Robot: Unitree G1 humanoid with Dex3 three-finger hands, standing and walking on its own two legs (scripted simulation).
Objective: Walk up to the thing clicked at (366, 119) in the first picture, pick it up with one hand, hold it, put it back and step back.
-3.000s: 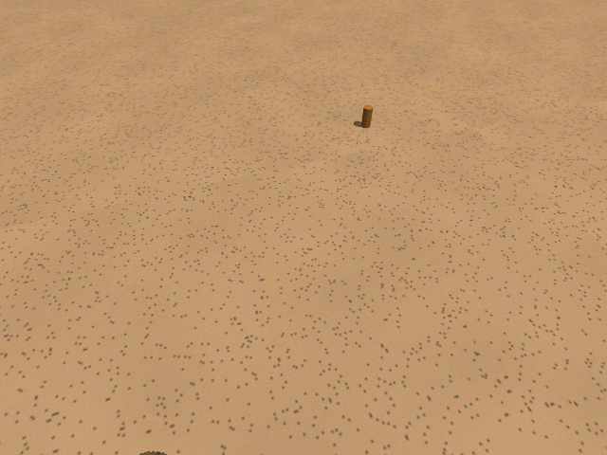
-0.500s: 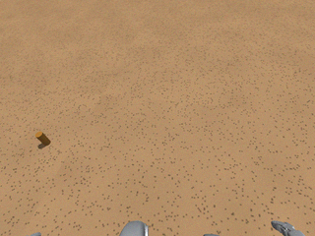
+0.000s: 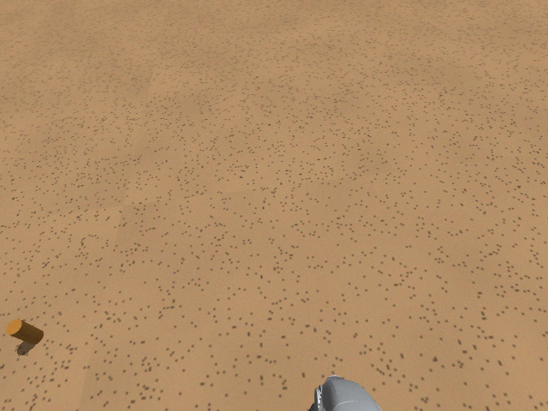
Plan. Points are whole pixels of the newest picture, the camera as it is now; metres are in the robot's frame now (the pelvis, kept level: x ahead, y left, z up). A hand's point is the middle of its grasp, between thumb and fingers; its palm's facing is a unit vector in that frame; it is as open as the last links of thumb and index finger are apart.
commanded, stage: walk up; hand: left
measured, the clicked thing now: (25, 332) +0.56 +0.90 -0.68
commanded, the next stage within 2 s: none
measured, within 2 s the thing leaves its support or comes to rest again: neither
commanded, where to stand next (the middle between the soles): +0.10 +0.89 m, yaw -33 degrees
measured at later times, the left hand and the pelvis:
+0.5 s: hand out of the picture +0.16 +0.55 -0.13, palm faces -0.17 -0.75 -0.64, open 7.3 cm; pelvis +0.05 +0.22 -0.02, yaw -9 degrees
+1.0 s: hand out of the picture +0.21 +0.76 -0.12, palm faces -0.26 -0.72 -0.65, open 7.3 cm; pelvis +0.05 +0.46 -0.04, yaw -16 degrees
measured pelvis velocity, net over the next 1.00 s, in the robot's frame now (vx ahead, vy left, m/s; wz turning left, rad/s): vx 0.05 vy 0.46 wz -0.29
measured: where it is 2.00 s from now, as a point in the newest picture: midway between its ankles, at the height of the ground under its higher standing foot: outside the picture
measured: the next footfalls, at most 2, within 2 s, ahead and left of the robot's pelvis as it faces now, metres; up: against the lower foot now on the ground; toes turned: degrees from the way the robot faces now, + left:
right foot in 0.02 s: +0.12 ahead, -0.08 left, +0.00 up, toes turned -8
left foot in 0.40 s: +0.12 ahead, +0.34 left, +0.00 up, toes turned -6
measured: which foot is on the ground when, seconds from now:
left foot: down 0.00-0.02, up 0.04-0.38, down 0.40-0.66, up 0.68-0.98, down 1.00-1.00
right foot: up 0.00-0.00, down 0.02-0.40, up 0.42-0.64, down 0.66-1.00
